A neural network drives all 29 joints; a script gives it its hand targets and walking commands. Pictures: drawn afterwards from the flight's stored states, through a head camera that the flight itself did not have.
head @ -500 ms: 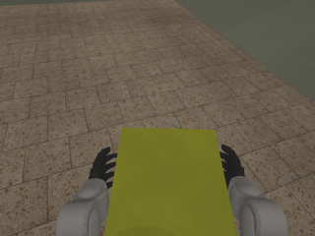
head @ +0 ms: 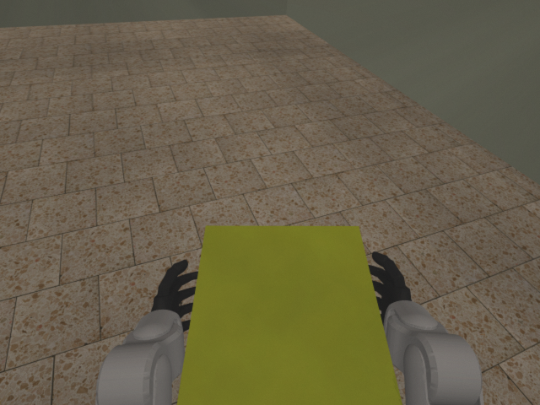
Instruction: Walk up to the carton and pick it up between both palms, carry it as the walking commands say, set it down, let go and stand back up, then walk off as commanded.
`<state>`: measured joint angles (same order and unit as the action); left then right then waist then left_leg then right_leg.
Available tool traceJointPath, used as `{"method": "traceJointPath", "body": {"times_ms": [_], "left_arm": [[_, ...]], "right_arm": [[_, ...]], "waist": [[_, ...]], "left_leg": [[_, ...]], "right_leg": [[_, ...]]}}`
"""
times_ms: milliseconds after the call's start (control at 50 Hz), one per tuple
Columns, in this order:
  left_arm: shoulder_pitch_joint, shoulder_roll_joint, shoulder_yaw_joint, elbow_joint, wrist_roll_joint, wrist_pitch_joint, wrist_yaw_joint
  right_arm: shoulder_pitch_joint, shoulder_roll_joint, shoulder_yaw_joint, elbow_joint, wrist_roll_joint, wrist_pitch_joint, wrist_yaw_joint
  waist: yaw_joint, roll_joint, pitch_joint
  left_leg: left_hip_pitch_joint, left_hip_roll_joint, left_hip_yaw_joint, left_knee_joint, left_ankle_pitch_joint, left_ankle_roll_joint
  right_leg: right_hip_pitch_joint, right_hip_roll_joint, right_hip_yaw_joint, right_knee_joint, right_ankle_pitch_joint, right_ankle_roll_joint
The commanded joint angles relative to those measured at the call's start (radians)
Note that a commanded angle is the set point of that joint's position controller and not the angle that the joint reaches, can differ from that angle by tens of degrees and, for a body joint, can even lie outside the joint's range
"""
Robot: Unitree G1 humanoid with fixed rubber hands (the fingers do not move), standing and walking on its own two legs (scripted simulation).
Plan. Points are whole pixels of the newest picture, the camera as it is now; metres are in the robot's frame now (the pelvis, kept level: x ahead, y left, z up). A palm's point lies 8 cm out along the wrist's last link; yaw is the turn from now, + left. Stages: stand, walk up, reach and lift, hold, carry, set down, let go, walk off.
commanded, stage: carry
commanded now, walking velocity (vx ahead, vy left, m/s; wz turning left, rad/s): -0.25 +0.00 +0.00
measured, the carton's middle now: (280, 344) +0.23 +0.01 +0.02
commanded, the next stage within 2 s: none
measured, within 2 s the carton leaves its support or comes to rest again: neither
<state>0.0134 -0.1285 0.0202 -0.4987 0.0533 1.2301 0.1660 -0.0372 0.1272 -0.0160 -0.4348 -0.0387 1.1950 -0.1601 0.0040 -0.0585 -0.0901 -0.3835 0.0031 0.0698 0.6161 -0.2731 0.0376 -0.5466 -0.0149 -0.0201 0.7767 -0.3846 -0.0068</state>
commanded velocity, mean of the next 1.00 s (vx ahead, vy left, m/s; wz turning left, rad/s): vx -0.13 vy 0.00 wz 0.00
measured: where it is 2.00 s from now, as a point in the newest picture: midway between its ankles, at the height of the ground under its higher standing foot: outside the picture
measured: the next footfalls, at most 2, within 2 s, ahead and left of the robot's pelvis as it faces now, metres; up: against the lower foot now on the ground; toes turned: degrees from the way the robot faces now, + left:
right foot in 0.22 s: -0.07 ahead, -0.13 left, +0.00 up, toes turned -2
left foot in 0.52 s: -0.19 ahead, +0.09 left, +0.00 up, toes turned +4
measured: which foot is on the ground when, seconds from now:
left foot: down 0.00-0.26, up 0.28-0.50, down 0.52-1.00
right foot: up 0.00-0.20, down 0.22-0.54, up 0.56-0.82, down 0.84-1.00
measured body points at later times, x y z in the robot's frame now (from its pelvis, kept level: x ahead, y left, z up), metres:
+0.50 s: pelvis -0.19 +0.00 +0.00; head -0.19 +0.00 +0.45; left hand +0.06 +0.14 +0.09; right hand +0.07 -0.15 +0.09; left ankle -0.22 +0.09 -0.71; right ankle -0.11 -0.13 -0.73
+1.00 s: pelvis -0.33 +0.00 +0.01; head -0.35 +0.01 +0.45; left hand -0.08 +0.14 +0.09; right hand -0.09 -0.15 +0.09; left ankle -0.23 +0.09 -0.73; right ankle -0.33 -0.13 -0.73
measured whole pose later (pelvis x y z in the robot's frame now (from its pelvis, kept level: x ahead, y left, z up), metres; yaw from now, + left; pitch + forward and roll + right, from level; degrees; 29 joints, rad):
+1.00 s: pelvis -0.33 +0.00 +0.01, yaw +0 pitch +2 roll -2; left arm 0.03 -0.13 -0.01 -0.50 0.04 1.22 0.17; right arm 0.03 0.13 -0.02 -0.50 -0.04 1.20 -0.16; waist -0.01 0.03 -0.11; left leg -0.43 0.03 0.08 0.53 -0.13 0.04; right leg -0.28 0.01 -0.04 0.53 -0.28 0.01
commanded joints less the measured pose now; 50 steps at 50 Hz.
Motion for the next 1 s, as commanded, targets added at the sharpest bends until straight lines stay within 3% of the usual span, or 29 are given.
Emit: {"method": "traceJointPath", "body": {"times_ms": [0,40,100,180,200,220,240,260,280,300,340,360,460,500,520,540,560,600,640,700,720,760,800,820,840,860,880,920,980], "left_arm": [[-0.574,-0.860,-0.649,-0.201,-0.332,-0.051,-0.140],[-0.503,-0.896,-0.634,-0.158,-0.341,-0.056,-0.148],[-0.484,-0.838,-0.656,-0.225,-0.353,-0.060,-0.138],[-0.389,-0.833,-0.604,-0.163,-0.321,-0.056,-0.142],[-0.429,-0.813,-0.608,-0.172,-0.323,-0.061,-0.146],[-0.419,-0.807,-0.605,-0.165,-0.320,-0.060,-0.148],[-0.415,-0.819,-0.591,-0.190,-0.312,-0.079,-0.155],[-0.383,-0.837,-0.567,-0.152,-0.285,-0.073,-0.154],[-0.498,-0.891,-0.615,-0.252,-0.336,-0.084,-0.165],[-0.498,-0.895,-0.601,-0.240,-0.333,-0.096,-0.165],[-0.520,-0.867,-0.578,-0.267,-0.322,-0.113,-0.162],[-0.419,-0.819,-0.565,-0.207,-0.291,-0.093,-0.151],[-0.356,-0.755,-0.529,-0.107,-0.253,-0.056,-0.131],[-0.416,-0.733,-0.533,-0.115,-0.245,-0.049,-0.120],[-0.412,-0.744,-0.560,-0.130,-0.264,-0.047,-0.117],[-0.534,-0.802,-0.630,-0.244,-0.307,-0.056,-0.124],[-0.597,-0.842,-0.660,-0.263,-0.334,-0.064,-0.137],[-0.569,-0.858,-0.658,-0.223,-0.335,-0.061,-0.142],[-0.529,-0.876,-0.657,-0.216,-0.337,-0.072,-0.147],[-0.489,-0.877,-0.650,-0.213,-0.348,-0.077,-0.145],[-0.498,-0.839,-0.660,-0.251,-0.340,-0.080,-0.138],[-0.436,-0.779,-0.604,-0.187,-0.304,-0.062,-0.132],[-0.380,-0.778,-0.596,-0.160,-0.293,-0.054,-0.130],[-0.394,-0.793,-0.597,-0.159,-0.301,-0.063,-0.142],[-0.447,-0.797,-0.606,-0.196,-0.306,-0.065,-0.140],[-0.441,-0.812,-0.587,-0.168,-0.293,-0.065,-0.144],[-0.474,-0.818,-0.587,-0.152,-0.293,-0.064,-0.143],[-0.494,-0.807,-0.583,-0.158,-0.284,-0.062,-0.144],[-0.453,-0.768,-0.554,-0.136,-0.277,-0.051,-0.133]], "right_arm": [[-0.330,0.877,0.562,-0.107,0.274,-0.015,0.158],[-0.361,0.890,0.598,-0.178,0.293,-0.029,0.152],[-0.290,0.855,0.590,-0.200,0.277,-0.037,0.141],[-0.297,0.844,0.622,-0.207,0.285,-0.020,0.136],[-0.267,0.827,0.609,-0.178,0.263,-0.019,0.138],[-0.264,0.832,0.619,-0.182,0.266,-0.016,0.140],[-0.367,0.849,0.670,-0.263,0.302,-0.022,0.149],[-0.423,0.867,0.681,-0.288,0.318,-0.021,0.151],[-0.431,0.917,0.669,-0.267,0.326,-0.036,0.155],[-0.406,0.943,0.671,-0.231,0.328,-0.043,0.152],[-0.452,0.950,0.715,-0.249,0.351,-0.047,0.152],[-0.388,0.874,0.689,-0.246,0.336,-0.037,0.144],[-0.337,0.808,0.652,-0.164,0.307,0.006,0.131],[-0.335,0.806,0.613,-0.092,0.290,0.012,0.139],[-0.273,0.788,0.573,-0.061,0.265,0.014,0.143],[-0.243,0.854,0.565,-0.087,0.281,-0.007,0.160],[-0.312,0.882,0.576,-0.137,0.286,-0.024,0.157],[-0.346,0.887,0.583,-0.130,0.293,-0.030,0.164],[-0.342,0.878,0.591,-0.186,0.293,-0.044,0.160],[-0.343,0.889,0.621,-0.228,0.300,-0.052,0.148],[-0.324,0.851,0.604,-0.227,0.291,-0.053,0.149],[-0.331,0.821,0.613,-0.196,0.290,-0.030,0.139],[-0.243,0.786,0.597,-0.160,0.259,-0.021,0.131],[-0.307,0.818,0.624,-0.205,0.280,-0.028,0.136],[-0.304,0.846,0.627,-0.191,0.280,-0.024,0.138],[-0.344,0.849,0.651,-0.216,0.297,-0.012,0.145],[-0.369,0.858,0.644,-0.172,0.298,-0.008,0.153],[-0.452,0.853,0.662,-0.227,0.318,-0.013,0.153],[-0.387,0.817,0.644,-0.198,0.313,0.005,0.148]], "waist": [[-0.003,0.239,-0.118],[-0.003,0.194,-0.200],[-0.001,0.311,-0.237],[0.018,0.284,-0.316],[0.014,0.214,-0.282],[0.012,0.019,-0.294],[0.024,-0.329,-0.262],[0.024,-0.321,-0.230],[0.020,-0.137,-0.183],[0.010,-0.096,-0.162],[0.001,-0.129,-0.191],[0.004,-0.062,-0.223],[-0.004,-0.214,-0.270],[0.003,0.078,-0.178],[0.001,0.336,-0.146],[-0.024,0.435,-0.095],[-0.017,0.263,-0.120],[-0.006,0.157,-0.128],[-0.010,0.224,-0.193],[-0.013,0.152,-0.254],[-0.010,0.260,-0.266],[-0.002,0.238,-0.278],[0.019,0.219,-0.299],[0.009,0.008,-0.328],[-0.007,-0.090,-0.261],[-0.009,-0.129,-0.222],[-0.005,-0.046,-0.200],[-0.007,-0.043,-0.130],[-0.003,-0.005,-0.136]], "left_leg": [[-0.055,0.320,-0.269,-0.329,0.139,0.171],[0.043,0.282,-0.234,-0.279,0.158,0.155],[0.114,0.273,-0.286,-0.288,0.154,0.141],[0.102,0.265,-0.294,-0.291,0.135,0.083],[-0.023,0.212,-0.263,-0.264,0.070,0.024],[-0.101,0.114,-0.141,-0.118,0.052,-0.052],[-0.172,-0.014,0.023,0.191,-0.198,-0.080],[-0.071,0.023,-0.056,0.427,-0.246,-0.065],[-0.094,-0.002,-0.053,0.518,-0.187,-0.046],[-0.173,-0.004,-0.074,0.552,-0.159,-0.044],[-0.212,0.006,-0.062,0.513,-0.161,-0.044],[-0.196,0.008,-0.042,0.453,-0.186,-0.052],[0.076,-0.008,0.048,-0.117,-0.139,-0.044],[0.211,0.145,-0.159,-0.356,-0.031,-0.035],[0.279,0.370,-0.403,-0.375,0.324,0.032],[0.065,0.400,-0.375,-0.348,0.453,0.102],[0.043,0.379,-0.338,-0.361,0.388,0.121],[0.030,0.323,-0.248,-0.323,0.234,0.138],[0.071,0.275,-0.260,-0.329,0.035,0.145],[0.172,0.273,-0.253,-0.267,0.209,0.147],[0.183,0.258,-0.266,-0.277,0.175,0.134],[0.184,0.266,-0.274,-0.280,0.152,0.138],[0.112,0.216,-0.222,-0.212,0.209,0.050],[0.020,0.143,-0.164,-0.090,0.208,-0.011],[-0.022,0.079,-0.067,-0.080,0.147,-0.060],[0.077,0.090,-0.037,-0.119,0.063,-0.059],[0.142,0.083,-0.049,-0.125,0.050,-0.036],[0.117,0.097,-0.066,-0.140,0.014,-0.034],[0.067,0.126,-0.124,-0.222,-0.161,-0.022]], "right_leg": [[-0.020,0.001,0.050,0.439,-0.060,-0.012],[-0.021,0.017,0.045,0.419,-0.047,-0.004],[0.058,0.004,0.011,0.120,-0.107,-0.003],[0.339,0.045,-0.059,-0.350,-0.022,-0.026],[0.420,-0.027,0.007,-0.406,0.028,-0.022],[0.492,-0.174,0.219,-0.530,0.039,-0.066],[0.327,-0.405,0.429,-0.544,0.266,-0.198],[0.146,-0.447,0.402,-0.539,0.216,-0.253],[0.133,-0.368,0.288,-0.550,0.139,-0.241],[0.185,-0.315,0.213,-0.531,0.139,-0.195],[0.307,-0.261,0.159,-0.431,0.436,-0.165],[0.364,-0.268,0.167,-0.393,0.561,-0.174],[0.346,-0.241,0.166,-0.394,0.419,-0.141],[0.146,-0.123,0.102,-0.244,0.180,-0.065],[-0.097,-0.023,0.028,-0.116,-0.019,-0.006],[-0.043,0.024,0.028,0.138,-0.170,0.005],[0.001,0.019,0.045,0.223,-0.113,0.001],[-0.003,0.006,0.055,0.316,-0.040,-0.001],[0.000,0.005,0.055,0.334,-0.026,0.006],[0.029,0.009,0.024,0.145,-0.059,0.011],[0.068,0.008,0.014,0.067,-0.077,0.009],[0.194,0.018,-0.029,-0.186,-0.107,0.000],[0.416,-0.065,0.027,-0.457,0.115,0.001],[0.507,-0.203,0.203,-0.490,0.220,-0.005],[0.452,-0.266,0.226,-0.457,0.368,-0.039],[0.281,-0.241,0.157,-0.423,0.233,-0.054],[0.196,-0.200,0.137,-0.447,0.057,-0.041],[0.136,-0.158,0.095,-0.481,-0.158,-0.022],[0.154,-0.110,0.091,-0.472,-0.190,-0.026]]}}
